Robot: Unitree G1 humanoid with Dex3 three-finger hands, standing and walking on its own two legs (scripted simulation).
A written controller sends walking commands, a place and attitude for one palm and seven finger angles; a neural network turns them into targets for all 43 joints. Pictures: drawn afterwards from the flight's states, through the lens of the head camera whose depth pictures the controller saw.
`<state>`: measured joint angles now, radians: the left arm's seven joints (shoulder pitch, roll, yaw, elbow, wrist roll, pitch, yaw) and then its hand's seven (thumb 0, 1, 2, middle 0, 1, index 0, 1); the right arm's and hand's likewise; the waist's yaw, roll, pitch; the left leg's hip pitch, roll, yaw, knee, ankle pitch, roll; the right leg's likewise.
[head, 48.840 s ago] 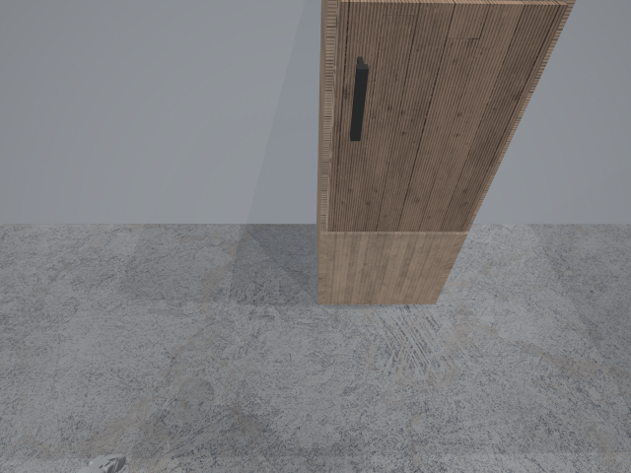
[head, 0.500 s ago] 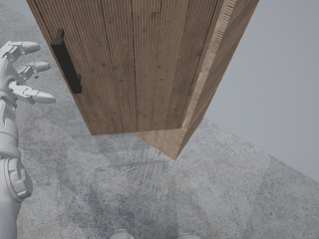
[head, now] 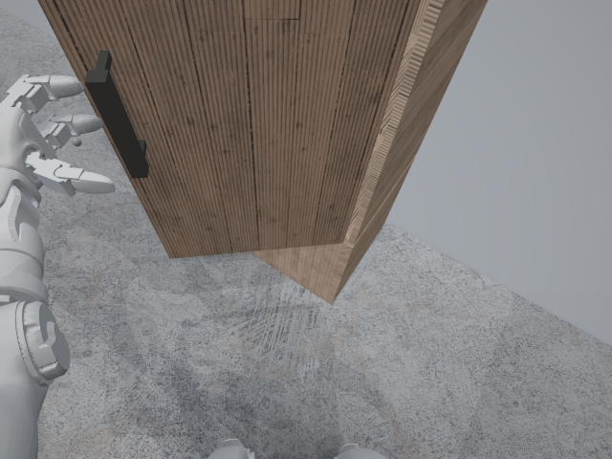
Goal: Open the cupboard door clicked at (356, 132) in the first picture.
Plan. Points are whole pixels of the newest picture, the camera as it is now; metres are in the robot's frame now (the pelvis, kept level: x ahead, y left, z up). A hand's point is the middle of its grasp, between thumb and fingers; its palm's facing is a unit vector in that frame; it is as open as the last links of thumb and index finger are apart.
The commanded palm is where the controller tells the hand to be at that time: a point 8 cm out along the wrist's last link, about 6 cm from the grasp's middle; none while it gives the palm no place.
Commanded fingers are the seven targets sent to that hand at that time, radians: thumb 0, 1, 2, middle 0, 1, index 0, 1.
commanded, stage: slide the fingers in behind the handle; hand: left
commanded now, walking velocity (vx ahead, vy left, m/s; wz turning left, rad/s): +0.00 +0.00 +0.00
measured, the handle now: (123, 119) +0.52 +0.21 +0.12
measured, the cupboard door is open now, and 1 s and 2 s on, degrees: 42 42 40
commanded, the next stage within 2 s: move the hooked fingers beside the handle in 1.34 s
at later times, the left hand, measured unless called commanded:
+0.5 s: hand (83, 145) +0.47 +0.25 +0.12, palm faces +0.11 -0.99 +0.01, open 14.4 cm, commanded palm +0.45 +0.26 +0.12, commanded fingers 0.00 -0.50 0.30 -0.30 -1.20 -0.30 -1.20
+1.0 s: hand (96, 152) +0.46 +0.23 +0.12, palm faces +0.16 -0.99 -0.01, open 15.2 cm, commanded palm +0.44 +0.22 +0.12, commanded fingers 0.00 -0.50 0.30 -0.30 -1.20 -0.30 -1.20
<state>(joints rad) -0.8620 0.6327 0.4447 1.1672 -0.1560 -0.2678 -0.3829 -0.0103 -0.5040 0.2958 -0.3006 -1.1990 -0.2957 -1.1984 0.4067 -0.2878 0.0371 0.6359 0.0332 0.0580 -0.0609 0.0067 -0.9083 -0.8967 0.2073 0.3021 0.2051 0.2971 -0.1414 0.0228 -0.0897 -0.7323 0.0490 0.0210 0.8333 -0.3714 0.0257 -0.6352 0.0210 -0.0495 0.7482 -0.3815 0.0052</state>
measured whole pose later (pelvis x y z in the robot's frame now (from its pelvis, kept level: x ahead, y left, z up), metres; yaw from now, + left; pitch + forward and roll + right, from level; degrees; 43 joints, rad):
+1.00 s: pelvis +0.00 +0.00 +0.00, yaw +4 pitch +13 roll -3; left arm -0.85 0.42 0.21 1.06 -0.22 -0.28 -0.13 -0.01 -0.50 0.30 -0.08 -1.12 -0.07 -1.12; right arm 0.37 -0.27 0.01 0.73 0.02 -0.03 -0.02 0.01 -0.91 -0.90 0.21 0.30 0.20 0.30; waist -0.06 0.04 -0.08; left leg -0.69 0.01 -0.03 0.83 -0.37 0.02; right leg -0.57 -0.01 -0.10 0.75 -0.41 0.00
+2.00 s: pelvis +0.01 +0.00 +0.00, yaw +3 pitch +15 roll -3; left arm -0.89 0.50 0.29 1.13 -0.20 -0.29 -0.23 -0.01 -0.50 0.30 -0.15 -1.15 -0.13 -1.14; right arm 0.36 -0.28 0.02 0.72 0.03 -0.02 -0.03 0.01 -0.91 -0.90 0.21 0.30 0.20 0.30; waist -0.08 0.03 -0.09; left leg -0.72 0.02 -0.02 0.83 -0.37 0.02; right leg -0.61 0.00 -0.09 0.76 -0.41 0.00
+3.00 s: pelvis +0.00 +0.00 +0.00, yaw +0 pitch +15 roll -3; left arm -0.85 0.66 0.47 1.18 -0.17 -0.28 -0.41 -0.01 -0.50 0.30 -0.30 -1.20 -0.30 -1.20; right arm 0.39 -0.30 0.04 0.64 0.04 0.05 -0.07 0.01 -0.91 -0.90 0.21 0.30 0.20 0.30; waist -0.14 0.02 -0.09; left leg -0.73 0.05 0.02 0.83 -0.37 0.03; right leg -0.63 0.02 -0.04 0.75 -0.38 0.01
